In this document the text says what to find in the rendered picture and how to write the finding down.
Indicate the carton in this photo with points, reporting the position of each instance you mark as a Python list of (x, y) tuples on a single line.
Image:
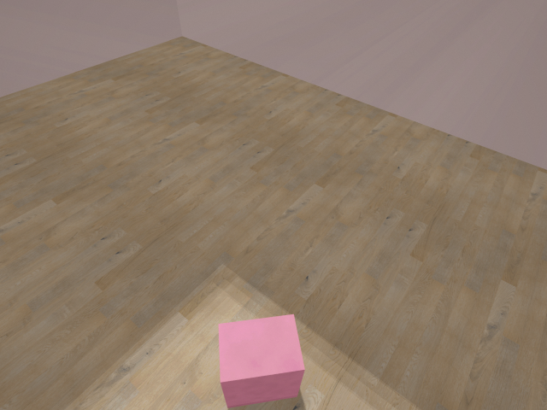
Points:
[(260, 360)]

